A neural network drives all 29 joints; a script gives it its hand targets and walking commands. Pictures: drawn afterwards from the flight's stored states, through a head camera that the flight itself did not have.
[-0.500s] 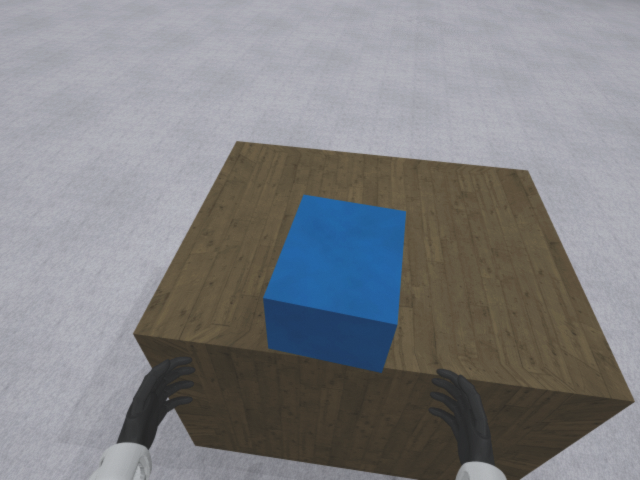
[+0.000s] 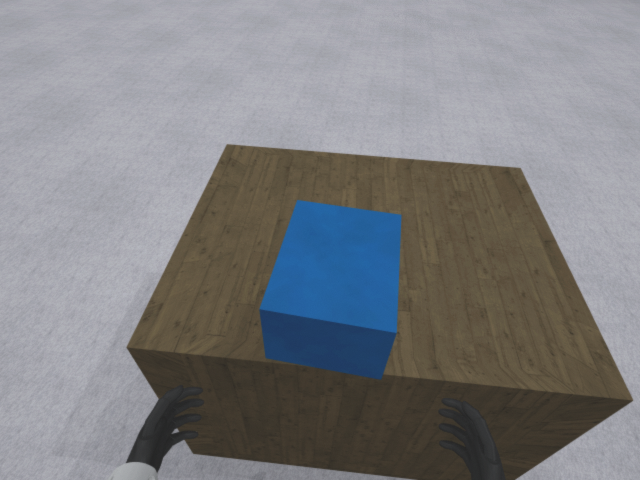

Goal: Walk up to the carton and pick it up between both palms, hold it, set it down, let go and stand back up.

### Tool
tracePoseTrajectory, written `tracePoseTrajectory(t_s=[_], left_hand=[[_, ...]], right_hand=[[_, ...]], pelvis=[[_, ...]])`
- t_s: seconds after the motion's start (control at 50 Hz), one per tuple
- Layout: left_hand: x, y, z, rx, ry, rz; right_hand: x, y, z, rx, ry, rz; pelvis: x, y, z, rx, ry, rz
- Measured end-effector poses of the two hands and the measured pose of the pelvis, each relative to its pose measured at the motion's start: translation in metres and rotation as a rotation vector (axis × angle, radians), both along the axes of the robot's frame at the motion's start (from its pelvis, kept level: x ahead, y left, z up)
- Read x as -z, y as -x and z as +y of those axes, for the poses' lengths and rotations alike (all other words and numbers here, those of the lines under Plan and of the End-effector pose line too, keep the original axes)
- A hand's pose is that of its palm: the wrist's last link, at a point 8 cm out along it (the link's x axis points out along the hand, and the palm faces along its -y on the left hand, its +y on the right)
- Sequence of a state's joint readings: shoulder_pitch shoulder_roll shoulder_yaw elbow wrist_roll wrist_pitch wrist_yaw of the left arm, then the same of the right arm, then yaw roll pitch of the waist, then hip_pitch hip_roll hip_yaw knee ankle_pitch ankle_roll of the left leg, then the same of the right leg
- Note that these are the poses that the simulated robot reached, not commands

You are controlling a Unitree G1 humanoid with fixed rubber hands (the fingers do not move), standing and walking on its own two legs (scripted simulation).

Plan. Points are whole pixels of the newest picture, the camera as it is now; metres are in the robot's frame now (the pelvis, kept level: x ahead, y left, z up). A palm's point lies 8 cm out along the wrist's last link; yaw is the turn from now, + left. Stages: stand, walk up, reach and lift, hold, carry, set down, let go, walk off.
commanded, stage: set down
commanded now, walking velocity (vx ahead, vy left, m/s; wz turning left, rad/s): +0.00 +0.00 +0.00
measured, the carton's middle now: (336, 283) +0.47 +0.00 -0.09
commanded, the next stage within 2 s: let go in 1.38 s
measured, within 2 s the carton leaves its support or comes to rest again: neither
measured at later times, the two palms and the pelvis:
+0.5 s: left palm (154, 461) +0.16 +0.22 -0.07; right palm (499, 477) +0.17 -0.21 -0.07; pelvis +0.01 +0.00 +0.00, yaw +0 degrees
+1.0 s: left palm (154, 467) +0.16 +0.22 -0.07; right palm out of the picture +0.16 -0.21 -0.07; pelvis +0.00 -0.01 +0.00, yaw +0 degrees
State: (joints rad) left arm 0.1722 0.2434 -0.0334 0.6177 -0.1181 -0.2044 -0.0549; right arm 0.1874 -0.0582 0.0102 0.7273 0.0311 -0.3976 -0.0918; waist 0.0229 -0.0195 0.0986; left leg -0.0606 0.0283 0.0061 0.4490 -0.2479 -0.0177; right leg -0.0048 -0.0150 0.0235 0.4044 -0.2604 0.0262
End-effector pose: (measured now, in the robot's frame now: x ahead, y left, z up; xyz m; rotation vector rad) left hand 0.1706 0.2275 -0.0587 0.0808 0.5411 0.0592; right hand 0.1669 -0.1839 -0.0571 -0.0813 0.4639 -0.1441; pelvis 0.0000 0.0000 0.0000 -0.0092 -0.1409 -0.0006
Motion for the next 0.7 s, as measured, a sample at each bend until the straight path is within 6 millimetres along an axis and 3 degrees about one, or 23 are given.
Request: tracePoseTrajectory(t_s=[0.26, 0.7], left_hand=[[0.003, 0.005, 0.007, -0.021, -0.033, 0.052], [0.010, 0.006, -0.010, -0.042, -0.037, 0.148]], right_hand=[[0.009, 0.002, -0.008, -0.014, 0.002, 0.048], [0.009, 0.000, -0.032, -0.045, 0.047, 0.116]], pelvis=[[-0.002, -0.012, 0.004, 0.003, 0.003, 0.008], [-0.003, -0.004, -0.011, -0.001, -0.003, 0.010]])
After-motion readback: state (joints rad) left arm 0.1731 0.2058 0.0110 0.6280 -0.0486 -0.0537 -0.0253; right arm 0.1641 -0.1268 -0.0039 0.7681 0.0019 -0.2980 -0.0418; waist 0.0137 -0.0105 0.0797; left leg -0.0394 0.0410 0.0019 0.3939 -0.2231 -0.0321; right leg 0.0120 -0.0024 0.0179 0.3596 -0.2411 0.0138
